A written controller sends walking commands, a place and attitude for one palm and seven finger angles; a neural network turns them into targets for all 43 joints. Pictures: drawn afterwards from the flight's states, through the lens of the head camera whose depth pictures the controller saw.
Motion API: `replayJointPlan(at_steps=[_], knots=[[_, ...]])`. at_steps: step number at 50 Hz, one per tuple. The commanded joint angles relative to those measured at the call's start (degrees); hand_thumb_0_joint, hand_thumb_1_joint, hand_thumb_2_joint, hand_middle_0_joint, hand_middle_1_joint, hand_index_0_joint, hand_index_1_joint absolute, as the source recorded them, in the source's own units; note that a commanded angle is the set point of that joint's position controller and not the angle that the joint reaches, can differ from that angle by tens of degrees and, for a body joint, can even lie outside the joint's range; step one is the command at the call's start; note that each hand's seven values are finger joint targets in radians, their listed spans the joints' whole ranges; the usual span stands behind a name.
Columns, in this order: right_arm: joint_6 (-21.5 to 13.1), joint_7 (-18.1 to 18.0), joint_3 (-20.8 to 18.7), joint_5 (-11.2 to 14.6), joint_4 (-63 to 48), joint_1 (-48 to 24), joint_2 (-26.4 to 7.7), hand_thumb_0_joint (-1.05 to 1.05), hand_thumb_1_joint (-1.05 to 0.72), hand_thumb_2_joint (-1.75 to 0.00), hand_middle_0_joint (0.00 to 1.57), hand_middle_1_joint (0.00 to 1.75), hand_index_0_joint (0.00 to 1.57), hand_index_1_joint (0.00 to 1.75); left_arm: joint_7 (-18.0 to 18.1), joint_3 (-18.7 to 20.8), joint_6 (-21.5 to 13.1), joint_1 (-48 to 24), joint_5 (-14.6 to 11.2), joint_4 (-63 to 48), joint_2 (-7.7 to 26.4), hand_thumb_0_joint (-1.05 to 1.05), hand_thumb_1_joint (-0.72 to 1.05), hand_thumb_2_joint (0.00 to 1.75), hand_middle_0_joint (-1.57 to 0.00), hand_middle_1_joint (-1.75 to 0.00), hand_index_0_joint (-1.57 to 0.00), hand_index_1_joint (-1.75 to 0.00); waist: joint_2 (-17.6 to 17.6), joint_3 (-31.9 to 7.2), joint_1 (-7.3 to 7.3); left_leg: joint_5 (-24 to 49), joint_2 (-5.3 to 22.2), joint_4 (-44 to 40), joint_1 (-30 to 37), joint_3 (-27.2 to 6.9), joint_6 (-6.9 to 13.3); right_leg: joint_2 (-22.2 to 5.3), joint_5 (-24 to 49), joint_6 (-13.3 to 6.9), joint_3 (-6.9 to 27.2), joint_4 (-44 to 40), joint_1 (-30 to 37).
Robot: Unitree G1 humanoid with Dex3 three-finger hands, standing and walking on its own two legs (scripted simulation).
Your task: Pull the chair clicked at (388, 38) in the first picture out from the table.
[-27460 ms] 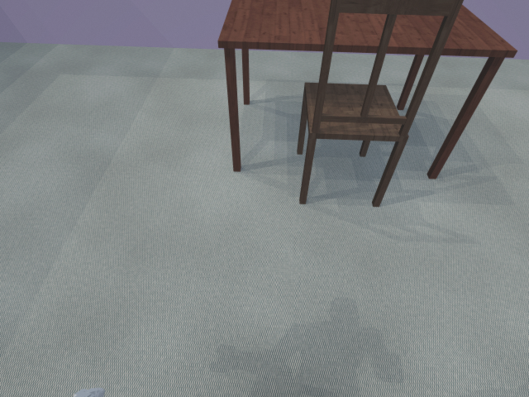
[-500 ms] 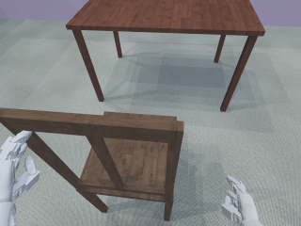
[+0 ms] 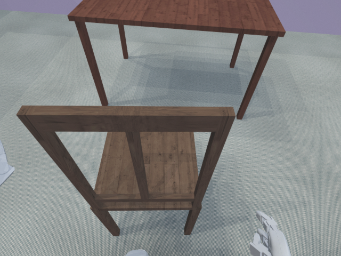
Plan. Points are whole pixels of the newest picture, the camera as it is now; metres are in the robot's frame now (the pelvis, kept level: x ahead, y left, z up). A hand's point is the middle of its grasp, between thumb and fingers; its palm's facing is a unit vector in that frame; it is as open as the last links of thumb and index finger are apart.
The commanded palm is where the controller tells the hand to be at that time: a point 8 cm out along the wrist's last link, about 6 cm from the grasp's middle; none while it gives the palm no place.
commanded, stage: step back with the hand held close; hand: left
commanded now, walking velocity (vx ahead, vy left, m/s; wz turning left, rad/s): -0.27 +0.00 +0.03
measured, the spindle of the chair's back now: (140, 170) +0.33 +0.12 -0.04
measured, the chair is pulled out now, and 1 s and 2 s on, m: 0.69 0.69 0.69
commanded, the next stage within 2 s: stop stepping back and stand still in 0.60 s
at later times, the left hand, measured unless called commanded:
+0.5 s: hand out of the picture +0.13 +0.27 +0.19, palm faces +0.49 -0.70 -0.52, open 7.4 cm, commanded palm +0.07 +0.30 +0.19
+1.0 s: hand out of the picture +0.07 +0.25 +0.18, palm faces +0.40 -0.78 -0.48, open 7.4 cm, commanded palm +0.02 +0.28 +0.19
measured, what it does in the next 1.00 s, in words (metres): walks backwards: right foot, then left foot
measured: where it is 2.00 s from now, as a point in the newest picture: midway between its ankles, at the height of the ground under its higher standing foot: outside the picture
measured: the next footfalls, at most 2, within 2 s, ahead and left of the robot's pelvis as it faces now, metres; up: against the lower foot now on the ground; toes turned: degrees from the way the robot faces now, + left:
right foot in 0.36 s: +0.03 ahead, -0.12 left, +0.00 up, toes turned +1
left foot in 0.64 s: -0.03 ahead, +0.12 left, +0.00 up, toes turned -3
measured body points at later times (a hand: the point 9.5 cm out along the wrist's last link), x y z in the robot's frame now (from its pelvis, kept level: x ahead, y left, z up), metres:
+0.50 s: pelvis -0.06 +0.00 -0.01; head -0.03 +0.00 +0.44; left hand +0.10 +0.30 +0.22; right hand +0.12 -0.22 -0.10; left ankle +0.04 +0.13 -0.71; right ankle -0.01 -0.12 -0.73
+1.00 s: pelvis -0.13 -0.01 +0.00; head -0.12 -0.01 +0.45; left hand +0.05 +0.28 +0.20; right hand +0.03 -0.25 -0.08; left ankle -0.07 +0.13 -0.72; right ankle -0.12 -0.13 -0.73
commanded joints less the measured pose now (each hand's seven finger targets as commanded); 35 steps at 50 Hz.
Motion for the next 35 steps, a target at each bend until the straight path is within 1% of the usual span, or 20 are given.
replayJointPlan(at_steps=[1, 3, 6, 10, 12, 14, 16, 18, 19, 20, 21, 23, 24, 26, 29, 30, 31, 33, 34, 35], knots=[[-1.4, 0.5, -3.6, 0.1, -7.3, -4.1, -7.4, 0.00, -0.90, -0.90, 0.20, 0.30, 0.20, 0.30, 1.5, 4.0, -1.2, -1.8, 1.2, 3.6, 4.5, 0.00, 0.90, 0.90, -0.20, -0.30, -0.20, -0.30, -4.7, -5.3, -2.77, -9.2, 0.8, -3.1, 3.6, -1.9, 1.4, -8.8, -15.1, -2.9, 10.8, -13.4, -5.4], [-0.7, 0.7, -3.3, 0.5, -8.0, -4.7, -7.5, 0.00, -0.90, -0.90, 0.20, 0.30, 0.20, 0.30, 1.1, 2.0, -0.8, -2.0, 1.2, 4.7, 3.0, 0.00, 0.90, 0.90, -0.20, -0.30, -0.20, -0.30, -3.9, -3.9, -2.70, -10.1, 1.7, -6.5, 2.2, -2.9, 2.1, -7.5, -16.7, -2.2, 9.0, -12.6, -5.3], [-0.5, 0.5, -3.0, 0.5, -9.9, -5.5, -7.9, 0.00, -0.90, -0.90, 0.20, 0.30, 0.20, 0.30, 0.9, 2.3, -0.8, -5.4, 1.9, 0.0, 5.1, 0.00, 0.90, 0.90, -0.20, -0.30, -0.20, -0.30, -2.0, -1.6, -2.17, -16.5, 3.6, -13.1, -4.2, -5.4, 3.2, -4.4, -22.1, -0.3, 7.3, -10.4, -2.7], [-1.4, 0.1, -2.8, 0.1, -11.5, -6.4, -8.3, 0.00, -0.90, -0.90, 0.20, 0.30, 0.20, 0.30, 1.1, 5.3, -2.8, -6.0, 2.5, -9.3, 7.9, 0.00, 0.90, 0.90, -0.20, -0.30, -0.20, -0.30, 8.3, -5.7, -1.74, -17.1, 8.6, -19.7, -13.2, -9.8, 5.9, -0.9, -8.5, 0.7, 3.8, 3.0, 11.6], [-2.2, 0.1, -3.4, 0.2, -11.5, -6.2, -8.7, 0.00, -0.90, -0.90, 0.20, 0.30, 0.20, 0.30, 1.0, 7.9, -4.1, -3.4, 3.0, -10.0, 9.5, 0.00, 0.90, 0.90, -0.20, -0.30, -0.20, -0.30, 14.3, -7.5, -1.85, -22.8, 10.5, -21.6, -19.3, -10.9, 7.2, 0.4, -5.7, 1.1, 3.0, 8.8, 18.5], [-3.3, 0.3, -3.7, -0.4, -11.4, -5.0, -8.5, 0.00, -0.90, -0.90, 0.20, 0.30, 0.20, 0.30, 0.5, 8.6, -5.6, -2.9, 3.2, -12.4, 8.9, 0.00, 0.90, 0.90, -0.20, -0.30, -0.20, -0.30, 16.6, -7.7, -1.99, -24.4, 11.0, -20.6, -23.3, -10.7, 7.6, 1.2, -3.9, 0.9, 2.5, 12.9, 20.4], [-4.4, 0.5, -3.9, -0.4, -10.3, -4.1, -8.2, 0.00, -0.90, -0.90, 0.20, 0.30, 0.20, 0.30, 0.1, 10.3, -6.9, -1.3, 2.8, -9.9, 9.2, 0.00, 0.90, 0.90, -0.20, -0.30, -0.20, -0.30, 14.1, -6.8, -1.74, -23.5, 10.6, -17.5, -23.2, -10.1, 7.6, 1.2, -3.9, 0.2, 3.0, 11.6, 18.7], [-5.1, 0.7, -3.9, -0.2, -8.8, -3.4, -7.9, 0.00, -0.90, -0.90, 0.20, 0.30, 0.20, 0.30, -0.5, 9.6, -7.9, -0.2, 1.8, -7.1, 7.8, 0.00, 0.90, 0.90, -0.20, -0.30, -0.20, -0.30, 15.0, -4.7, -2.00, -22.9, 10.3, -16.7, -18.2, -9.8, 7.0, 1.3, -7.8, -0.3, 2.4, 7.7, 12.8], [-5.7, 0.8, -3.8, -0.5, -7.8, -2.8, -7.4, 0.00, -0.90, -0.90, 0.20, 0.30, 0.20, 0.30, -0.5, 9.7, -8.7, -0.5, 1.2, -7.0, 8.3, 0.00, 0.90, 0.90, -0.20, -0.30, -0.20, -0.30, 12.8, -6.0, -2.46, -12.2, 9.3, -13.3, -9.6, -9.5, 6.1, 0.1, -3.2, -1.1, 3.3, 1.9, 8.2], [-6.0, 1.0, -4.6, -0.7, -6.8, -2.6, -8.0, 0.00, -0.90, -0.90, 0.20, 0.30, 0.20, 0.30, -0.8, 9.3, -8.7, -1.6, 1.0, -7.4, 7.9, 0.00, 0.90, 0.90, -0.20, -0.30, -0.20, -0.30, 6.8, -9.4, -2.48, -12.1, 6.9, -9.0, -5.8, -6.1, 4.3, -0.7, -3.1, -1.8, 6.1, 1.1, 6.1], [-6.0, 1.1, -5.2, -0.4, -7.2, -2.8, -7.9, 0.00, -0.90, -0.90, 0.20, 0.30, 0.20, 0.30, -0.9, 8.3, -8.7, -2.7, 0.5, -7.6, 7.8, 0.00, 0.90, 0.90, -0.20, -0.30, -0.20, -0.30, 0.3, -9.7, -2.51, -14.6, 2.1, -2.4, -2.7, -2.9, 2.4, -4.3, -8.3, -4.0, 12.5, -4.8, 0.0], [-5.0, 1.6, -5.4, -0.7, -5.2, -2.9, -6.5, 0.00, -0.90, -0.90, 0.20, 0.30, 0.20, 0.30, -0.1, 6.6, -7.3, -3.4, 0.3, -4.9, 7.7, 0.00, 0.90, 0.90, -0.20, -0.30, -0.20, -0.30, -8.1, -9.4, -2.95, -10.2, -2.9, 15.5, 4.8, 1.3, -0.3, -16.9, -13.0, -9.6, 24.9, -16.6, -10.7], [-4.1, 2.1, -5.1, -1.1, -4.3, -4.1, -5.7, 0.00, -0.90, -0.90, 0.20, 0.30, 0.20, 0.30, 0.5, 6.0, -6.0, -4.9, 0.7, -3.9, 7.9, 0.00, 0.90, 0.90, -0.20, -0.30, -0.20, -0.30, -11.7, -9.9, -2.84, -8.5, -3.6, 22.2, 4.1, 0.2, -0.4, -20.2, -8.3, -11.2, 25.3, -17.9, -10.0], [-3.4, 1.7, -3.9, -1.1, -5.1, -7.1, -3.9, 0.00, -0.90, -0.90, 0.20, 0.30, 0.20, 0.30, 0.6, 5.8, -5.2, -6.2, 1.5, -2.5, 7.2, 0.00, 0.90, 0.90, -0.20, -0.30, -0.20, -0.30, -14.0, -7.7, -2.88, -11.5, -2.6, 19.3, 0.3, -1.5, 0.2, -17.5, 6.3, -9.6, 17.6, -13.8, -4.4], [-2.4, 0.8, -3.3, -1.1, -4.9, -6.8, -4.5, 0.00, -0.90, -0.90, 0.20, 0.30, 0.20, 0.30, 0.4, 6.3, -5.8, -4.6, 2.4, -1.4, 7.0, 0.00, 0.90, 0.90, -0.20, -0.30, -0.20, -0.30, -10.9, -6.9, -3.17, -3.5, -2.7, -5.9, 4.3, 1.6, 1.1, -11.6, 14.8, -4.6, 11.3, -7.4, 1.4], [-2.1, 0.6, -3.8, -1.2, -4.9, -6.2, -5.2, 0.00, -0.90, -0.90, 0.20, 0.30, 0.20, 0.30, 0.2, 5.9, -6.4, -3.9, 2.4, -2.8, 6.7, 0.00, 0.90, 0.90, -0.20, -0.30, -0.20, -0.30, -7.2, -7.9, -2.92, 4.9, -0.6, -14.0, 6.3, 1.5, 1.7, -8.9, 16.1, -2.5, 9.4, -3.0, 4.2], [-2.1, 0.9, -4.6, -1.1, -5.6, -5.9, -6.7, 0.00, -0.90, -0.90, 0.20, 0.30, 0.20, 0.30, 0.1, 5.8, -7.1, -4.1, 2.5, -5.7, 6.5, 0.00, 0.90, 0.90, -0.20, -0.30, -0.20, -0.30, 0.4, -9.0, -2.39, 18.5, 6.3, -16.8, 7.5, -4.5, 4.0, -4.6, 14.0, -0.1, 7.3, 2.1, 4.3], [-2.4, 2.0, -5.5, -1.0, -7.2, -5.1, -6.0, 0.00, -0.90, -0.90, 0.20, 0.30, 0.20, 0.30, -0.6, 5.8, -6.9, 0.3, 1.8, -4.9, 5.7, 0.00, 0.90, 0.90, -0.20, -0.30, -0.20, -0.30, 11.5, -14.6, -2.44, 37.1, 15.7, -13.9, 12.3, -7.8, 7.7, -2.0, -10.5, 0.8, 4.5, 15.5, -0.8], [-3.3, 1.9, -5.1, -2.1, -7.7, -6.2, -6.0, 0.00, -0.90, -0.90, 0.20, 0.30, 0.20, 0.30, -0.7, 7.0, -7.2, -2.0, 1.4, -10.2, 7.8, 0.00, 0.90, 0.90, -0.20, -0.30, -0.20, -0.30, 17.2, -13.5, -2.91, 35.8, 18.6, -15.4, 5.7, -11.0, 10.3, -1.6, -17.4, 1.1, 4.8, 23.3, -0.6], [-4.1, 2.0, -5.1, -2.4, -6.7, -5.6, -5.8, 0.00, -0.90, -0.90, 0.20, 0.30, 0.20, 0.30, -0.8, 6.3, -7.7, -3.8, 1.0, -13.0, 7.2, 0.00, 0.90, 0.90, -0.20, -0.30, -0.20, -0.30, 15.6, -11.2, -3.11, 40.1, 18.3, -14.1, 5.0, -10.4, 11.0, -1.4, -17.4, 0.7, 5.9, 24.6, -1.3]])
